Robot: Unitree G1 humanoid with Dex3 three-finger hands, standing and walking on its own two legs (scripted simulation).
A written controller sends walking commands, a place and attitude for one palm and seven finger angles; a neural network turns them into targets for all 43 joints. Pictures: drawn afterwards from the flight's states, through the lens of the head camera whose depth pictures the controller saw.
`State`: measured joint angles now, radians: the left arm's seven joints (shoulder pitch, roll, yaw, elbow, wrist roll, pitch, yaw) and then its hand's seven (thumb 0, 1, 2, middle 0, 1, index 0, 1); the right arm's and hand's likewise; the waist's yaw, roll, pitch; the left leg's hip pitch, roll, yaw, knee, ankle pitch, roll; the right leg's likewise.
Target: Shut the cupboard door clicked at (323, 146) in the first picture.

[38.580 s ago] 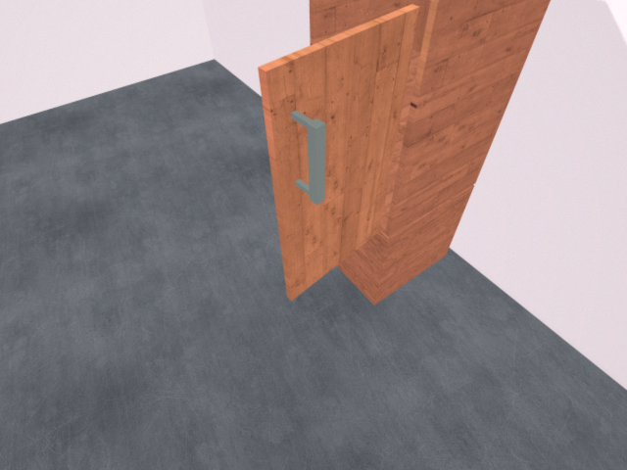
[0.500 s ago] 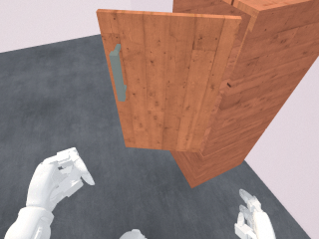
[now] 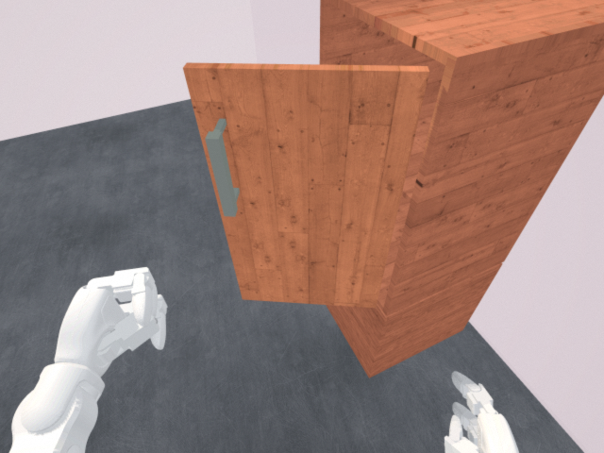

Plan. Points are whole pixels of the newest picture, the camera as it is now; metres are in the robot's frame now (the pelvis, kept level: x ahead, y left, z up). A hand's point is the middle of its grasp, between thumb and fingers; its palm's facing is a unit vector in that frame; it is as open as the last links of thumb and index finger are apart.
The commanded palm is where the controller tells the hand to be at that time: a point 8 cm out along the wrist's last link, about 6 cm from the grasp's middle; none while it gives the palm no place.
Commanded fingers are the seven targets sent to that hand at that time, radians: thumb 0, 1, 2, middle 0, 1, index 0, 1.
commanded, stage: raise the hand and make a fist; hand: left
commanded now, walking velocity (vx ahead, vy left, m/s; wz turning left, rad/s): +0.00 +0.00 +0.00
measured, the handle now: (226, 169) +0.51 +0.18 +0.12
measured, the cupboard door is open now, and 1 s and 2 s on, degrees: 60 60 60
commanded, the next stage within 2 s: bring the fist close to the handle in 0.28 s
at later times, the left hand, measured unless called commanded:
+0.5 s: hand (160, 318) +0.23 +0.19 +0.11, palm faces +0.03 -1.00 -0.04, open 3.1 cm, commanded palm +0.23 +0.23 +0.12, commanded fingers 0.00 0.90 0.90 -1.30 -1.50 -1.30 -1.50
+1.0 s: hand (200, 255) +0.32 +0.17 +0.12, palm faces +0.02 -1.00 -0.03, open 3.1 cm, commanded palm +0.31 +0.21 +0.12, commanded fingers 0.00 0.90 0.90 -1.30 -1.50 -1.30 -1.50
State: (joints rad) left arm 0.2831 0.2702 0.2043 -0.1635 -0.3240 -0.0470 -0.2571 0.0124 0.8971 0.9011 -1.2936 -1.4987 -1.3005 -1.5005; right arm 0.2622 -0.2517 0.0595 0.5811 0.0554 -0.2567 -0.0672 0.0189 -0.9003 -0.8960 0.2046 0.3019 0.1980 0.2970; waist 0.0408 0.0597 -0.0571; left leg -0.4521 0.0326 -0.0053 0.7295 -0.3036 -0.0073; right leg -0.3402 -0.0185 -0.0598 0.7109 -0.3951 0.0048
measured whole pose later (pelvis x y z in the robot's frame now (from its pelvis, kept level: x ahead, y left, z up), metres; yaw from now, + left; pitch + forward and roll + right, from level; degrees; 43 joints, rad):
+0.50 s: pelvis +0.00 -0.01 +0.00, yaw +0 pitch +1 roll -1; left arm 0.25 0.26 0.20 -0.10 -0.31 -0.08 -0.24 0.01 0.90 0.90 -1.30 -1.50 -1.30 -1.50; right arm 0.25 -0.25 0.05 0.60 0.05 -0.27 -0.07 0.02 -0.90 -0.90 0.20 0.30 0.20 0.30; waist 0.04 0.06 -0.05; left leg -0.43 0.03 -0.01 0.71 -0.30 -0.02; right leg -0.32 -0.02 -0.06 0.70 -0.40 0.00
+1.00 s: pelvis +0.00 +0.00 +0.00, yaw -1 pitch +2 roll +0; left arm -0.10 0.24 0.17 0.19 -0.23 -0.07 -0.15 0.01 0.90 0.90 -1.30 -1.50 -1.30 -1.50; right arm 0.25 -0.25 0.04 0.65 0.05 -0.21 -0.06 0.02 -0.90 -0.90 0.20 0.30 0.20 0.30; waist 0.01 0.05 -0.04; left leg -0.42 0.03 0.02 0.67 -0.28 -0.01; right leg -0.33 -0.02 -0.04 0.68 -0.38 0.00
